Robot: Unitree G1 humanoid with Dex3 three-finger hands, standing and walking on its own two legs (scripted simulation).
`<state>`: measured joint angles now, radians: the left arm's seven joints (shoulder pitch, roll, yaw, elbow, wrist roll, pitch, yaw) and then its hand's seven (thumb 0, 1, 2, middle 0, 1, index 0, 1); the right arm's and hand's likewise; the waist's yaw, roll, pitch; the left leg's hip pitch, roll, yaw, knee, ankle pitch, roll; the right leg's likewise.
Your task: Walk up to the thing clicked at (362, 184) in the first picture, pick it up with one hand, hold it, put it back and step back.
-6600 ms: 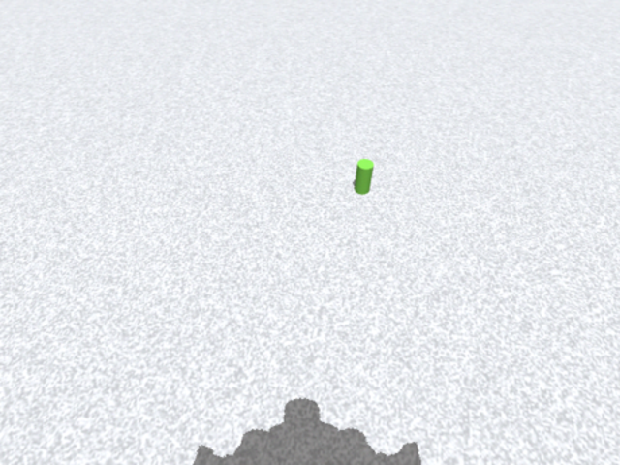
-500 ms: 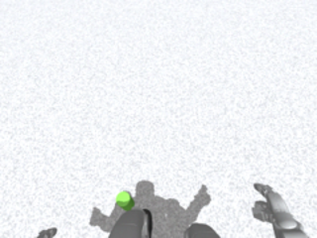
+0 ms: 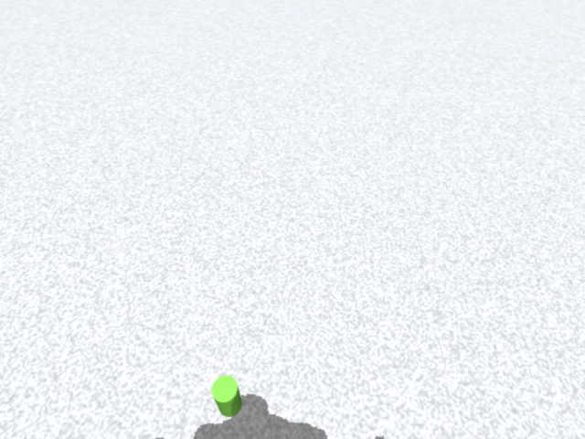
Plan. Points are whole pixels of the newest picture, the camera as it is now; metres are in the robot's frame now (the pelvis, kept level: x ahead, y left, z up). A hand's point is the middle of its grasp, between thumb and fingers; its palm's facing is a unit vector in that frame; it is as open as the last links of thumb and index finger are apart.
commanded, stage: walk up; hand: left
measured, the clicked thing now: (227, 396) +0.37 +0.19 -0.68
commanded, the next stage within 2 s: stand in 0.74 s
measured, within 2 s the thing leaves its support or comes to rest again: neither
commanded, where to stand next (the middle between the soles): +0.01 +0.01 m, yaw -5 degrees
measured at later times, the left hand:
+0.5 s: hand out of the picture +0.08 +0.30 -0.14, palm faces -0.02 -0.89 -0.45, open 7.4 cm
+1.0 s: hand out of the picture +0.10 +0.27 -0.14, palm faces -0.06 -0.95 -0.32, open 7.4 cm
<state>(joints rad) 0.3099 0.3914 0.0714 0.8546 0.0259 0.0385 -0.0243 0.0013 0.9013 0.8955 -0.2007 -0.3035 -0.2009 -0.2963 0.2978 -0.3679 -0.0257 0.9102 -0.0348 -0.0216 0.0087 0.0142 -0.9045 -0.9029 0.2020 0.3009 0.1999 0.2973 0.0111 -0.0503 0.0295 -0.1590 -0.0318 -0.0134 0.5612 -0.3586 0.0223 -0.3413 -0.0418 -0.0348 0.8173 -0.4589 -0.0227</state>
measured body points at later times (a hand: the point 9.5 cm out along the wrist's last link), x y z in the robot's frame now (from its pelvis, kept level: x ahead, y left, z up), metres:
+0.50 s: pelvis +0.01 +0.02 -0.01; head +0.05 +0.00 +0.44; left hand +0.08 +0.35 -0.11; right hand +0.11 -0.29 -0.14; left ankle +0.03 +0.16 -0.73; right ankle +0.06 -0.14 -0.73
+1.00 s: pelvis -0.01 +0.03 +0.01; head -0.01 +0.03 +0.46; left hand +0.10 +0.32 -0.12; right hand +0.07 -0.28 -0.11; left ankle +0.03 +0.16 -0.73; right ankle +0.00 -0.11 -0.73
